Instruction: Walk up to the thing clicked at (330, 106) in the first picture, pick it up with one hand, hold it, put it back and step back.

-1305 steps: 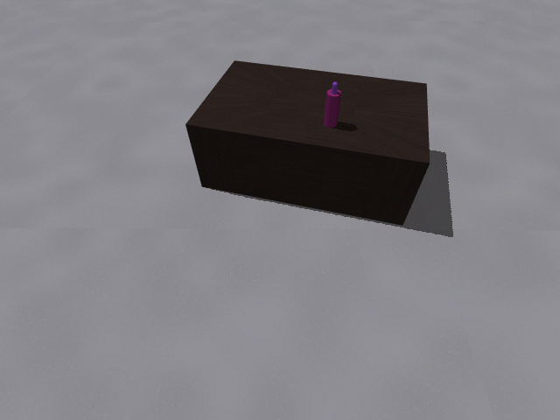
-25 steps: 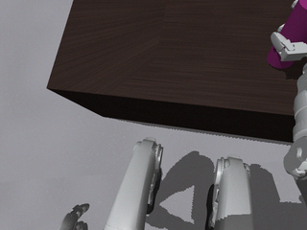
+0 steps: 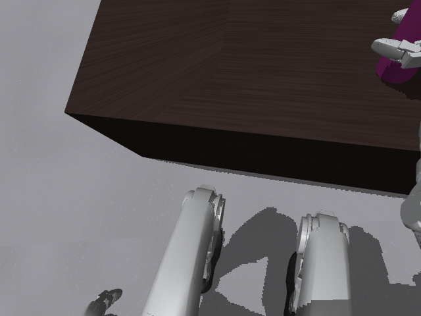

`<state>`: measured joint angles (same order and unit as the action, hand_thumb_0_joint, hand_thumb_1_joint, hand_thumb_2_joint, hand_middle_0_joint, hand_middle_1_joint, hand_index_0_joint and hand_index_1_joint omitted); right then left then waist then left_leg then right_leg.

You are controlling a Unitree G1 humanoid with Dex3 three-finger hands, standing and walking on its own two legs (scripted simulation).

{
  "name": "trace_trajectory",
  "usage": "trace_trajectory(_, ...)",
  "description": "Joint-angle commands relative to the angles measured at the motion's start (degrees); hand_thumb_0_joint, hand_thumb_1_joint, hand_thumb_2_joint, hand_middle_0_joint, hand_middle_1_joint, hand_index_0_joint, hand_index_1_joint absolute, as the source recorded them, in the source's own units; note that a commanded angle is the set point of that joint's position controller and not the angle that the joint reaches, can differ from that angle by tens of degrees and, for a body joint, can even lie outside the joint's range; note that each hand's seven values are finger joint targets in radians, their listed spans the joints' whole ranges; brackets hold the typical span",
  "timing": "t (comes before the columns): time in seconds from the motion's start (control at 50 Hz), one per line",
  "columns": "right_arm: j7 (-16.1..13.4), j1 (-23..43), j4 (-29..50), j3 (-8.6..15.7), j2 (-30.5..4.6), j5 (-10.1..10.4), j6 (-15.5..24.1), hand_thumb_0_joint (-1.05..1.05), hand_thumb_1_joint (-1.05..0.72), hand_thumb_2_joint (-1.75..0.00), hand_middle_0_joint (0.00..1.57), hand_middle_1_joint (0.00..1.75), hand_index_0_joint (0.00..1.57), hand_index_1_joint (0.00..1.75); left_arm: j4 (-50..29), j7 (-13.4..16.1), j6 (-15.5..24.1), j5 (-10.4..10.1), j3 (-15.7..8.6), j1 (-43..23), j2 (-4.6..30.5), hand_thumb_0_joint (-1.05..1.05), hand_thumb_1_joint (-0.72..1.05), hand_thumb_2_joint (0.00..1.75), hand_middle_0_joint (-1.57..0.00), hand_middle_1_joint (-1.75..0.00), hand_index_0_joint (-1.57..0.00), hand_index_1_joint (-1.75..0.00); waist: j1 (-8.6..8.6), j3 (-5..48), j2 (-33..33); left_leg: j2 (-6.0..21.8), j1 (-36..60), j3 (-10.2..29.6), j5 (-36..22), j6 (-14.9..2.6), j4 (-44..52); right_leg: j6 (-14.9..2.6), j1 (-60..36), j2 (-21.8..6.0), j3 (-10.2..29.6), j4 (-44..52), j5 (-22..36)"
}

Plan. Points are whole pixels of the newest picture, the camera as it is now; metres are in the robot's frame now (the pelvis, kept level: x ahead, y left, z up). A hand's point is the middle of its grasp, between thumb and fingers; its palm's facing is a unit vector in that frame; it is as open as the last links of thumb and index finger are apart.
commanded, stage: open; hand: right
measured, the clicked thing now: out of the picture +0.59 -0.19 +0.05
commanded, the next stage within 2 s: withdraw in 0.14 s
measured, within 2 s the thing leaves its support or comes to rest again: rests again in 0.80 s
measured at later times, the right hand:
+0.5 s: hand out of the picture +0.60 -0.21 +0.07, palm faces +0.17 +0.98 -0.06, open 14.3 cm
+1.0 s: hand out of the picture +0.58 -0.32 +0.18, palm faces +0.31 +0.90 -0.31, open 17.1 cm
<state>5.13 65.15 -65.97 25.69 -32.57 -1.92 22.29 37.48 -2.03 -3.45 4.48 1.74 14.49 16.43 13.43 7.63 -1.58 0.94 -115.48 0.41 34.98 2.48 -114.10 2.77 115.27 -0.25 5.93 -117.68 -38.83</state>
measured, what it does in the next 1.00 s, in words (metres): rises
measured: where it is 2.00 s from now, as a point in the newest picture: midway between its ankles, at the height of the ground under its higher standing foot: (248, 285)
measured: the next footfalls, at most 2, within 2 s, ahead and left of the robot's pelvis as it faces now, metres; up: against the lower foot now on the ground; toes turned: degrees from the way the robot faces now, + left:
none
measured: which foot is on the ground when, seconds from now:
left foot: down 0.00-1.00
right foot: down 0.00-1.00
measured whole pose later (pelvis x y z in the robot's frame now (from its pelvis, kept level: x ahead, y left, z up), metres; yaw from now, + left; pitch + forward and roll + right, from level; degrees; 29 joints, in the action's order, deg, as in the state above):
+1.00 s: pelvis +0.03 -0.01 +0.15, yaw +2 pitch +30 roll +5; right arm 2.2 58.9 -68.4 27.9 -46.5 -10.6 5.3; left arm 34.3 -2.7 -8.1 0.5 2.3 17.3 16.4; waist 11.8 6.2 -0.2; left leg -0.7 -83.7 -0.9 30.2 2.6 -83.4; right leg 1.4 84.4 -3.7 4.7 -89.2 -35.4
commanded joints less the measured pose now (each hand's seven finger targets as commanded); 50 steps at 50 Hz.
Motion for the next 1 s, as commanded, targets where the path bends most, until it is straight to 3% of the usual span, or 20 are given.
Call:
trace_trajectory(0.0,-0.53,26.45,11.6,1.2,-12.8,1.04,3.4,0.0,0.39,-0.32,0.75,0.54,0.76,0.54,-0.99,0.98,0.06,-0.31,-3.87,12.46,12.15,0.0,0.92,0.88,-0.2,-0.31,-0.21,-0.29,1.43,38.22,-10.3,-0.61,23.64,-3.98,-8.71,-4.18,12.41,-3.94,-22.37,-0.29,-3.79,14.25,8.27)
trace_trajectory(0.18,-0.65,26.93,11.56,0.09,-12.72,0.25,3.07,0.0,0.36,-0.29,0.52,0.41,0.52,0.41,-2.83,0.71,-0.21,-0.26,-3.64,11.9,12.23,0.0,0.9,0.89,-0.2,-0.31,-0.2,-0.3,1.49,39.06,-10.43,-0.65,24.02,-3.94,-8.01,-4.18,12.43,-4.16,-21.89,-0.15,-3.91,14.03,7.44)
trace_trajectory(0.24,-0.32,26.2,10.3,-0.69,-11.3,0.66,2.63,0.0,0.24,-0.38,0.43,0.42,0.42,0.42,-2.41,0.89,-0.3,-0.4,-3.49,12.16,12.27,0.0,0.92,0.88,-0.2,-0.3,-0.2,-0.29,2.1,38.54,-9.93,-0.6,23.98,-3.95,-8.79,-4.06,12.68,-4.19,-22.4,-0.16,-3.95,13.69,8.13)
trace_trajectory(0.46,-0.08,32.38,23.64,5.63,-26.75,0.64,-0.2,0.0,0.34,-0.18,0.19,0.17,0.18,0.17,-3.38,2.16,-1.35,-1.7,-3.76,12.25,13.16,0.0,0.89,0.89,-0.19,-0.29,-0.19,-0.29,-1.2,50.53,-14.22,-0.66,35.22,-2.51,-9.97,-3.89,17.67,-4.01,-31.87,-0.48,-4.72,18.68,9.7)
trace_trajectory(0.52,1.92,27.41,17.4,3.99,-24.11,0.86,-3.01,0.0,0.42,-0.11,0.1,0.09,0.1,0.09,-2.26,2.8,-1.25,-2.35,-4.47,12.76,13.33,0.0,0.88,0.89,-0.19,-0.29,-0.19,-0.3,0.38,45.61,-10.73,-1.07,37.02,-2.73,-10.75,-3.57,21.22,-4.24,-31.32,-0.72,-4.21,20.82,10.18)
trace_trajectory(0.58,3.92,30.29,20.01,5.0,-28.24,1.04,-3.96,0.0,0.49,-0.08,0.06,0.06,0.07,0.06,-1.15,3.15,-0.97,-3.11,-3.91,13.47,12.99,0.0,0.88,0.89,-0.19,-0.29,-0.19,-0.3,0.04,44.59,-13.58,-0.93,36.71,-2.68,-11.37,-3.76,23.31,-3.86,-36.16,-0.89,-3.94,23.35,12.13)
trace_trajectory(0.64,6.52,18.54,3.17,1.33,-18.55,2.34,-6.24,0.0,0.49,-0.08,0.06,0.06,0.06,0.06,0.33,2.84,-0.15,-3.56,-3.64,12.86,12.12,0.0,0.88,0.89,-0.2,-0.3,-0.2,-0.3,1.86,31.98,-6.78,-1.4,34.8,-3.96,-10.23,-3.63,26.59,-4.55,-33.18,-1.19,-2.69,25.43,10.91)
trace_trajectory(0.66,7.32,16.94,1.99,1.59,-18.13,2.73,-6.05,0.0,0.48,-0.08,0.06,0.06,0.06,0.06,1.15,2.63,0.1,-3.66,-3.27,13.3,11.61,0.0,0.88,0.89,-0.2,-0.3,-0.2,-0.3,2.26,27.87,-5.02,-1.27,33.64,-4.04,-10.6,-3.65,26.74,-4.6,-31.28,-1.31,-2.45,25.42,11.45)
trace_trajectory(0.68,7.65,22.7,11.13,2.36,-21.95,2.83,-5.04,0.0,0.48,-0.08,0.07,0.06,0.07,0.06,-0.08,2.71,0.3,-3.63,-4.89,13.6,13.48,0.0,0.89,0.88,-0.2,-0.3,-0.21,-0.3,1.43,32.12,-8.12,-1.36,34.38,-3.37,-11.8,-3.95,26.84,-4.51,-34.29,-1.48,-2.63,26.1,12.8)
trace_trajectory(0.7,8.29,23.32,8.2,1.45,-21.78,2.45,-5.13,0.0,0.41,-0.02,0.08,0.02,0.09,0.02,0.08,2.49,0.37,-3.37,-4.3,13.5,13.38,0.0,0.86,0.9,-0.2,-0.3,-0.2,-0.3,1.62,31.8,-9.74,-1.17,34.13,-3.35,-11.96,-3.99,27.07,-4.31,-35.89,-1.43,-2.6,26.72,13.58)
trace_trajectory(0.72,4.87,16.27,-0.13,2.1,-30.21,-5.95,-9.72,0.0,0.4,-0.09,0.04,0.06,0.06,0.06,-1.05,1.74,-1.51,-3.36,-4.24,13.57,13.3,0.0,0.88,0.89,-0.2,-0.31,-0.2,-0.31,-2.99,32.66,-10.28,-2.04,36.21,-3.23,-11.51,-4.17,29.69,-3.89,-42.39,-1.49,-3.03,30.9,14.97)
trace_trajectory(0.74,2.94,19.27,2.59,-0.5,-26.14,-5.4,-10.99,0.0,0.44,-0.08,0.05,0.06,0.06,0.06,-2.55,1.04,-2.37,-3.69,-3.98,13.38,12.82,0.0,0.87,0.9,-0.2,-0.31,-0.2,-0.31,-0.44,32.34,-10.63,-1.94,37.4,-3.72,-12.48,-4.1,30.62,-3.89,-43.1,-1.71,-2.22,31.73,15.45)
trace_trajectory(0.76,2.22,22.31,6.17,-2.0,-22.55,-5.1,-11.09,0.0,0.49,-0.07,0.05,0.06,0.06,0.06,-2.98,0.46,-2.71,-3.87,-3.42,13.79,11.58,0.0,0.87,0.9,-0.2,-0.31,-0.2,-0.31,-0.04,33.0,-10.93,-1.84,37.25,-3.77,-14.56,-4.15,30.74,-3.74,-46.23,-2.1,-1.54,32.21,18.38)
trace_trajectory(0.78,1.68,20.71,4.44,-0.17,-25.72,-5.97,-11.73,0.0,0.48,-0.07,0.05,0.06,0.06,0.06,-2.95,0.26,-3.15,-3.78,-4.29,14.2,13.15,0.0,0.87,0.9,-0.2,-0.31,-0.2,-0.31,-1.34,34.51,-11.57,-1.84,38.3,-3.87,-15.04,-4.2,30.99,-3.39,-48.14,-2.03,-0.99,33.47,19.84)
trace_trajectory(0.82,-0.02,24.72,13.36,1.52,-33.12,-7.11,-12.0,0.0,0.5,-0.07,0.04,0.06,0.06,0.06,-4.29,-0.15,-3.83,-4.01,-3.56,13.86,12.24,0.0,0.87,0.91,-0.2,-0.3,-0.19,-0.31,-3.78,42.07,-14.1,-2.15,45.54,-3.07,-17.82,-3.96,33.96,-3.45,-53.75,-2.07,-2.44,34.88,23.24)
trace_trajectory(0.86,-1.99,22.5,15.21,6.79,-41.48,-8.3,-12.61,0.0,0.51,-0.07,0.04,0.06,0.06,0.06,-5.78,-0.19,-4.38,-4.22,-3.95,14.35,13.61,0.0,0.88,0.91,-0.19,-0.3,-0.19,-0.3,-5.34,47.61,-15.31,-1.92,52.56,-2.73,-21.74,-3.54,36.01,-3.28,-58.72,-2.23,-3.07,36.18,27.99)
trace_trajectory(0.9,-3.67,23.29,18.51,5.62,-39.85,-8.13,-12.62,0.0,0.49,-0.09,0.06,0.06,0.06,0.06,-4.75,-0.02,-4.86,-4.04,-4.59,15.47,13.33,0.0,0.89,0.9,-0.2,-0.29,-0.2,-0.3,-4.93,46.58,-17.27,-2.2,55.15,-2.55,-23.29,-3.59,38.69,-3.21,-62.41,-2.68,-3.37,38.78,29.89)
trace_trajectory(0.92,-4.58,18.68,15.49,5.79,-38.72,-8.04,-13.07,0.0,0.48,-0.1,0.06,0.07,0.06,0.07,-5.25,0.18,-4.81,-4.26,-3.66,14.57,12.14,0.0,0.9,0.9,-0.2,-0.3,-0.2,-0.3,-5.32,44.03,-16.27,-2.29,55.39,-2.85,-22.38,-3.43,40.54,-3.22,-64.07,-2.65,-3.19,40.62,29.6)
trace_trajectory(0.94,-5.26,15.63,9.93,3.31,-33.78,-8.07,-13.69,0.0,0.5,-0.09,0.06,0.06,0.06,0.06,-4.5,0.26,-4.87,-4.16,-2.66,14.28,10.41,0.0,0.9,0.9,-0.2,-0.3,-0.2,-0.3,-3.75,38.69,-15.07,-2.66,54.47,-3.17,-22.22,-3.45,42.68,-3.29,-64.02,-2.86,-3.11,42.18,29.32)
trace_trajectory(0.98,-6.55,16.56,5.36,1.31,-30.57,-8.3,-13.8,0.0,0.51,-0.08,0.06,0.06,0.06,0.06,-1.83,0.89,-4.85,-3.73,-2.71,14.58,10.26,0.0,0.9,0.9,-0.2,-0.3,-0.2,-0.3,-2.13,30.91,-13.84,-2.7,52.94,-3.29,-20.62,-3.46,45.47,-3.07,-62.94,-2.99,-2.63,44.86,26.44)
